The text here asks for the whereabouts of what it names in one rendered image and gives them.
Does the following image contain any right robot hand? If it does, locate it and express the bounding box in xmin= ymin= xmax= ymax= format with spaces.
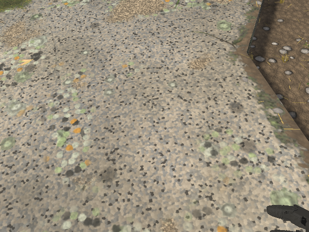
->
xmin=267 ymin=204 xmax=309 ymax=232

